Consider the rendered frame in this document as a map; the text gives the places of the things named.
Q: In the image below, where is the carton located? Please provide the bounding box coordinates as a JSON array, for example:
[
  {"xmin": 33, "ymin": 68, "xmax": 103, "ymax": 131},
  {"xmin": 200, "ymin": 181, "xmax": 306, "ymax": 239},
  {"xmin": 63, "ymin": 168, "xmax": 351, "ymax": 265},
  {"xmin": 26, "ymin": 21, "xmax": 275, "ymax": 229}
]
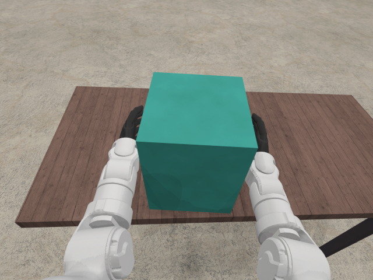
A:
[{"xmin": 136, "ymin": 72, "xmax": 258, "ymax": 214}]

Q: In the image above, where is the robot right forearm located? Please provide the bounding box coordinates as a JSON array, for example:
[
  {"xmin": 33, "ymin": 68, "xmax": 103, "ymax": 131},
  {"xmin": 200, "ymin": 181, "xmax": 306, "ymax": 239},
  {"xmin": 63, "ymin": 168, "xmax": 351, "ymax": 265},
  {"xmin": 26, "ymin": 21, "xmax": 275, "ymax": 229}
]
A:
[{"xmin": 245, "ymin": 152, "xmax": 330, "ymax": 269}]

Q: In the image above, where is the robot left upper arm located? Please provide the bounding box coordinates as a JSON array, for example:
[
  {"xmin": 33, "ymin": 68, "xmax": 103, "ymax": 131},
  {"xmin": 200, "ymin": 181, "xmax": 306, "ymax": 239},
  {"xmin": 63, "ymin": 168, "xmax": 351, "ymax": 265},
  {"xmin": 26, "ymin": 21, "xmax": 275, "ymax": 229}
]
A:
[{"xmin": 42, "ymin": 226, "xmax": 135, "ymax": 280}]

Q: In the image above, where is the table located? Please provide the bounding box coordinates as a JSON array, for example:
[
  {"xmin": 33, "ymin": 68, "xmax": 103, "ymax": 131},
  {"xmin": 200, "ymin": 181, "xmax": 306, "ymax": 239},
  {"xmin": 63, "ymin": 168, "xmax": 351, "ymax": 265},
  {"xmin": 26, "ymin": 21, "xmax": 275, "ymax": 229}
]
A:
[{"xmin": 15, "ymin": 86, "xmax": 373, "ymax": 257}]

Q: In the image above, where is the left robot hand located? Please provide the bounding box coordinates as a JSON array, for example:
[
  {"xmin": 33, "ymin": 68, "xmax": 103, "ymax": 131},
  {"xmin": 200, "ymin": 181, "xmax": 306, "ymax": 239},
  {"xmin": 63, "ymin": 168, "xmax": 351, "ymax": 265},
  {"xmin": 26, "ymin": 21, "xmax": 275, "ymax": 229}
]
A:
[{"xmin": 119, "ymin": 105, "xmax": 144, "ymax": 140}]

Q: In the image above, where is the robot right upper arm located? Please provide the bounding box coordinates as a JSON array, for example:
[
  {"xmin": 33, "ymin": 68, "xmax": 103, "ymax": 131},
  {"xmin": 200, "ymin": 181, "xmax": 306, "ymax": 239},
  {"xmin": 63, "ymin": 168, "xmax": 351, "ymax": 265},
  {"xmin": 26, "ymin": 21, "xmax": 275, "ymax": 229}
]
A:
[{"xmin": 256, "ymin": 236, "xmax": 330, "ymax": 280}]

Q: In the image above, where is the robot left forearm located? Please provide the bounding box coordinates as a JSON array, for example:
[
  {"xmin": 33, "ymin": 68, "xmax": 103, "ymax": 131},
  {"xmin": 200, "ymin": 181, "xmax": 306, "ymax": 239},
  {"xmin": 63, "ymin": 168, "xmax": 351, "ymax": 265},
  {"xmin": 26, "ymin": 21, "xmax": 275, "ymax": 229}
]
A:
[{"xmin": 64, "ymin": 138, "xmax": 139, "ymax": 272}]

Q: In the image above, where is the right robot hand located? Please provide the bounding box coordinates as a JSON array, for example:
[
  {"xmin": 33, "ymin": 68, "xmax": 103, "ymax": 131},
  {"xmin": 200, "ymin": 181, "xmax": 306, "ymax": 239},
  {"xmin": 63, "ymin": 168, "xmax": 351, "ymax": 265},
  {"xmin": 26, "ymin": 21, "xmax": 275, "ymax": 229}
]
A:
[{"xmin": 251, "ymin": 113, "xmax": 269, "ymax": 153}]

